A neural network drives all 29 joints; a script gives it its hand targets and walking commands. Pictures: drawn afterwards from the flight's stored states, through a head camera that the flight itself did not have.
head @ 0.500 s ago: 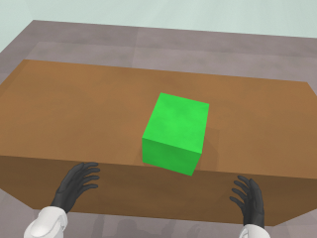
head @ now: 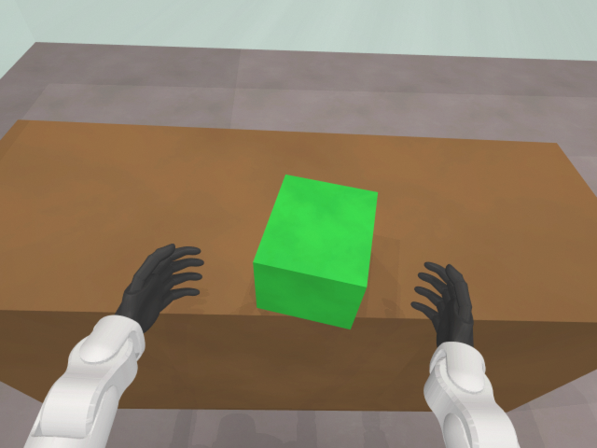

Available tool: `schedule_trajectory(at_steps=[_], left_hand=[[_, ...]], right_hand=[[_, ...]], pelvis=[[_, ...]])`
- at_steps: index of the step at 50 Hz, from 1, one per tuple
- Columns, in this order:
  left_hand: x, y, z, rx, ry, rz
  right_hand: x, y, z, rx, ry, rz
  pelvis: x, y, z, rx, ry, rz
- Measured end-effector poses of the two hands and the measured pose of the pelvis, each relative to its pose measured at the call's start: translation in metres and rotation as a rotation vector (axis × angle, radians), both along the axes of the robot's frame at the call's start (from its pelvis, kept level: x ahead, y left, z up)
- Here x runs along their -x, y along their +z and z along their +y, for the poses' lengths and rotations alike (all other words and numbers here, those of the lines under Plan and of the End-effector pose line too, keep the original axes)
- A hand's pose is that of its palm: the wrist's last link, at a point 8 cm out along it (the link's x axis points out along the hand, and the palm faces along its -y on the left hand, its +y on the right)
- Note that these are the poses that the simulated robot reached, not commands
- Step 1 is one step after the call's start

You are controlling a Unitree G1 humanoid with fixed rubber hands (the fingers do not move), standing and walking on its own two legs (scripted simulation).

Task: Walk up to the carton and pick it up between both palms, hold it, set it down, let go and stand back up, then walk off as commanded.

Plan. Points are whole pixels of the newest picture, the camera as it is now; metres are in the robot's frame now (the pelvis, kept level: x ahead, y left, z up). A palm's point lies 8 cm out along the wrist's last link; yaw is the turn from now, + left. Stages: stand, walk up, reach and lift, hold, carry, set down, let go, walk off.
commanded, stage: reach and lift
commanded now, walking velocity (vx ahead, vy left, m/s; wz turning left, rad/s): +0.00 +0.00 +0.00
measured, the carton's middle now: (317, 250) +0.43 -0.04 -0.03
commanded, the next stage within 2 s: none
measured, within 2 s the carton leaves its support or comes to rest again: neither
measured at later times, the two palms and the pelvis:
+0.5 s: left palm (166, 244) +0.36 +0.18 +0.08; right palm (470, 288) +0.27 -0.20 +0.09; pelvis -0.01 +0.00 +0.00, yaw +0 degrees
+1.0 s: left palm (191, 195) +0.43 +0.15 +0.10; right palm (474, 258) +0.31 -0.22 +0.10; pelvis -0.01 +0.00 +0.00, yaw +0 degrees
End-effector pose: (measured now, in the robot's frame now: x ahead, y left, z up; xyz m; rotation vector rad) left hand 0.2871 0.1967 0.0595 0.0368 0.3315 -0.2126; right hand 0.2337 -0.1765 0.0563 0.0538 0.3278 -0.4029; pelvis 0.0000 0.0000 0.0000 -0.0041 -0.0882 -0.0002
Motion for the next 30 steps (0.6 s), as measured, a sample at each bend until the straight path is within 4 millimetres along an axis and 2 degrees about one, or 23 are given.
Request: schedule_trajectory(at_steps=[13,30], left_hand=[[-0.042,0.011,-0.01,-0.026,-0.018,0.005],[-0.088,0.028,-0.027,-0.039,-0.029,-0.022]], right_hand=[[-0.027,0.03,-0.011,0.02,-0.002,-0.069],[-0.046,0.036,-0.03,0.002,-0.049,-0.066]], pelvis=[[0.003,0.0,0.001,0.001,0.0,-0.005],[0.008,0.0,0.002,0.002,0.0,-0.011]])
